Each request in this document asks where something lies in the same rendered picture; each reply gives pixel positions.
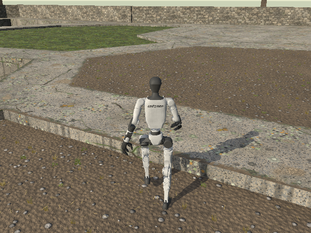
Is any left robot hand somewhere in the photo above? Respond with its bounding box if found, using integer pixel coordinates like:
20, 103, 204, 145
121, 141, 133, 156

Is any robot left upper arm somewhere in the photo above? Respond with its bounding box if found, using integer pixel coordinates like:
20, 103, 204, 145
131, 98, 145, 125

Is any robot right shin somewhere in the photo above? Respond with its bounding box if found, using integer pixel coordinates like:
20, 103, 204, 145
163, 168, 172, 203

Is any right robot forearm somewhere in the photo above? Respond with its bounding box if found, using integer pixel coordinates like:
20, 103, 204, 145
176, 115, 182, 126

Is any left robot forearm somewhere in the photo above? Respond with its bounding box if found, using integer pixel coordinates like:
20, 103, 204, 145
123, 118, 136, 143

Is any right robot hand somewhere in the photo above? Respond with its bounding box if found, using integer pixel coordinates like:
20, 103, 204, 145
170, 123, 182, 131

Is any robot right upper arm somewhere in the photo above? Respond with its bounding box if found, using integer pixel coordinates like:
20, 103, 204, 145
166, 98, 180, 122

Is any right robot foot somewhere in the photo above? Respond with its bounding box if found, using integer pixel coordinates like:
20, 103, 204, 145
162, 196, 172, 210

